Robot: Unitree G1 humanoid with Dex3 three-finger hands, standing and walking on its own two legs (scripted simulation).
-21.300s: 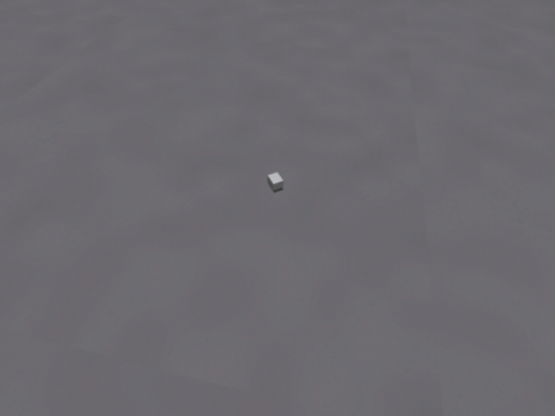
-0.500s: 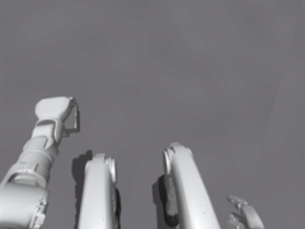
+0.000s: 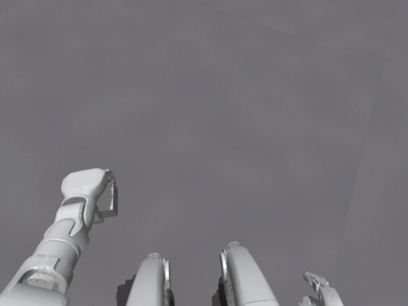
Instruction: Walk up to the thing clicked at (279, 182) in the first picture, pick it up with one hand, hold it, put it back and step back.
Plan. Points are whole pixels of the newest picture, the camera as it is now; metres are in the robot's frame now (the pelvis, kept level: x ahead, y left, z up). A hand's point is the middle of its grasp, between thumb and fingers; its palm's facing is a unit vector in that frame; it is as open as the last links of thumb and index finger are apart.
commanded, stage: lift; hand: left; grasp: from above
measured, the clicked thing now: (103, 200) +0.37 +0.21 -0.12
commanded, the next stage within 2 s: hold in 0.60 s
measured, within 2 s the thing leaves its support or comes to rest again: neither
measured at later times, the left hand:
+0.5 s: hand (80, 176) +0.37 +0.21 +0.02, palm faces -0.45 -0.08 -0.89, open 9.5 cm
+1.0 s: hand (69, 157) +0.38 +0.21 +0.07, palm faces -0.44 -0.05 -0.90, open 9.5 cm
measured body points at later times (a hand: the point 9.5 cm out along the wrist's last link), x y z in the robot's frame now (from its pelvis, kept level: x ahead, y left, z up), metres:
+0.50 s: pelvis +0.04 +0.00 +0.10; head +0.11 -0.01 +0.55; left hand +0.39 +0.21 +0.07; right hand +0.12 -0.27 -0.03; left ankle +0.06 +0.11 -0.59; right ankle +0.08 -0.13 -0.59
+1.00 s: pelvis +0.07 +0.00 +0.13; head +0.10 -0.02 +0.58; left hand +0.40 +0.21 +0.12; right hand +0.17 -0.27 +0.01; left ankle +0.06 +0.11 -0.59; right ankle +0.08 -0.13 -0.59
